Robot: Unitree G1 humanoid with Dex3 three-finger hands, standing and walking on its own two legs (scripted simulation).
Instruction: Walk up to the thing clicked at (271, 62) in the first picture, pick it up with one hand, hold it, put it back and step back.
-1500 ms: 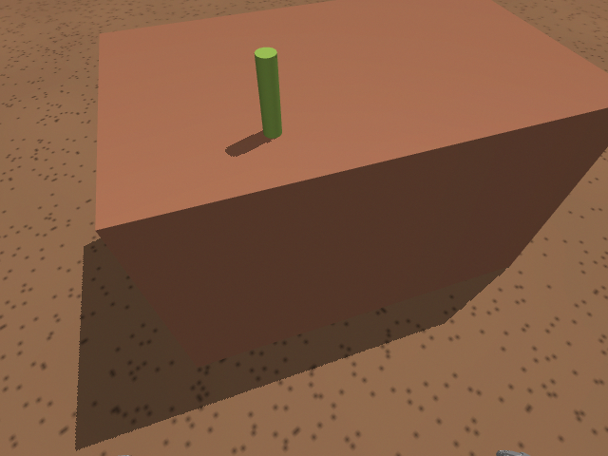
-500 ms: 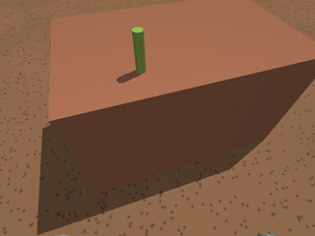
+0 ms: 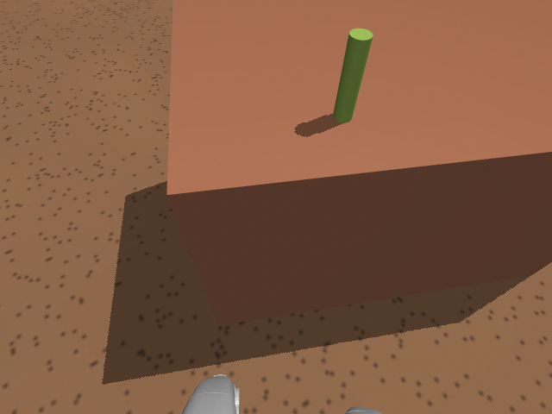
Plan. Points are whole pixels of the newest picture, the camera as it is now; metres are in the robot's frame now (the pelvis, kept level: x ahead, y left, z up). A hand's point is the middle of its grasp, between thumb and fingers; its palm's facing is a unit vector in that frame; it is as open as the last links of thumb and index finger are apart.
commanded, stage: walk up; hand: right
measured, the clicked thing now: (350, 80) +0.65 -0.12 +0.10
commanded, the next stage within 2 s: none
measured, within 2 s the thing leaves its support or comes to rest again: neither
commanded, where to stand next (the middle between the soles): +0.15 +0.01 m, yaw +9 degrees
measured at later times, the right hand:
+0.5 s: hand (414, 334) +0.24 -0.23 -0.14, palm faces -0.18 +0.92 -0.36, open 7.4 cm
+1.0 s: hand (400, 310) +0.28 -0.21 -0.12, palm faces -0.22 +0.90 -0.38, open 7.4 cm
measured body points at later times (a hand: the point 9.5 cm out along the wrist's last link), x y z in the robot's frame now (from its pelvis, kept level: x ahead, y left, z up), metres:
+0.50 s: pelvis +0.11 +0.01 +0.02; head +0.17 +0.01 +0.46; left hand +0.15 +0.33 -0.10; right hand +0.25 -0.28 -0.11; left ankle +0.06 +0.14 -0.67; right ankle +0.17 -0.08 -0.71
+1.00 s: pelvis +0.11 +0.02 +0.02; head +0.13 +0.03 +0.47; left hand +0.14 +0.35 -0.10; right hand +0.29 -0.26 -0.10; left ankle +0.08 +0.15 -0.71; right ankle +0.15 -0.12 -0.71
